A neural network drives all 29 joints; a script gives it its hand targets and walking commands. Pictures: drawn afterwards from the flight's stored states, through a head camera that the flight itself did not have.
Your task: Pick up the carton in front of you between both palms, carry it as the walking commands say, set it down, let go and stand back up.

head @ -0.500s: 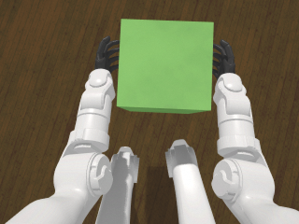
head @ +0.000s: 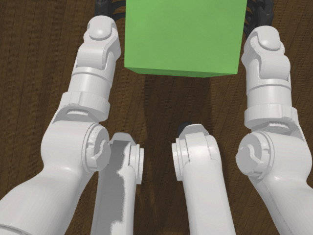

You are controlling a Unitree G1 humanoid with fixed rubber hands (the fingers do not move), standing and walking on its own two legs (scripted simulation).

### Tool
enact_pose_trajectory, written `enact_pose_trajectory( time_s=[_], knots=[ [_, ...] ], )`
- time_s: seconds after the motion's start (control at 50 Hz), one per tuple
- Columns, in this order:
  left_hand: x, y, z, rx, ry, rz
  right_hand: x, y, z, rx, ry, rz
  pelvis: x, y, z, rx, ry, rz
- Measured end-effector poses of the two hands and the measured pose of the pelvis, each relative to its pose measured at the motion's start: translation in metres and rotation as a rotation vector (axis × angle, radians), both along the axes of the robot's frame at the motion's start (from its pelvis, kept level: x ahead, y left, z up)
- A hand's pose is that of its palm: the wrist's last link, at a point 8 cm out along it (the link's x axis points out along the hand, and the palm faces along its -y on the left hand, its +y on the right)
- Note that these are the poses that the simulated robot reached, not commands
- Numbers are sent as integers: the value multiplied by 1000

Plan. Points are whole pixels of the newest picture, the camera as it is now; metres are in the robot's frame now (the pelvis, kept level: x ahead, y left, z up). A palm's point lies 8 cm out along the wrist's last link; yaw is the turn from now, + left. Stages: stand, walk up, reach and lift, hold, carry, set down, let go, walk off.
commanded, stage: set down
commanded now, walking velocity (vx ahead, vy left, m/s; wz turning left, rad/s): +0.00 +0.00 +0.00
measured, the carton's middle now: (177, 31) +0.53 -0.10 -0.24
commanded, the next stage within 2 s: none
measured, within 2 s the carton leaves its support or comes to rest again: rests again in 0.54 s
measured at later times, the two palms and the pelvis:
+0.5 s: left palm (107, 25) +0.55 +0.05 -0.20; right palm (244, 37) +0.49 -0.24 -0.20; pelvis +0.01 +0.00 -0.03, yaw +0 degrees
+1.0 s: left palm (106, 24) +0.55 +0.06 -0.21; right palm (243, 36) +0.49 -0.24 -0.21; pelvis +0.00 +0.00 -0.04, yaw +0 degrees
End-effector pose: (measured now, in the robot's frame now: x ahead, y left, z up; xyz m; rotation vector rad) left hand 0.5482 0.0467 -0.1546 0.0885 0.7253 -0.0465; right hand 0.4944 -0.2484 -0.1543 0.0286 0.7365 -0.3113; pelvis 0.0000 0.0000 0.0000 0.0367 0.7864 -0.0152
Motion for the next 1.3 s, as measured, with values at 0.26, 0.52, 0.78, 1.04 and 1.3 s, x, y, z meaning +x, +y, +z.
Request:
enact_pose_trajectory(
  time_s=[0.26,0.52,0.78,1.04,1.3],
  knots=[
    [9,6,-31,-4,13,-7,11,5,-25,-5,17,2,9,-4,-23,-19,-38,29],
    [0,8,-45,15,58,-39,-8,6,-44,11,68,21,6,5,-29,-34,-69,36],
    [5,11,-50,10,51,-56,-3,5,-51,30,61,57,2,5,-37,-37,-118,38],
    [5,14,-52,-16,43,-81,-5,4,-53,45,45,74,-3,5,-40,-41,-140,35],
    [5,29,-72,19,35,-76,-13,-11,-75,1,71,24,-5,5,-43,-39,-176,30]
  ],
)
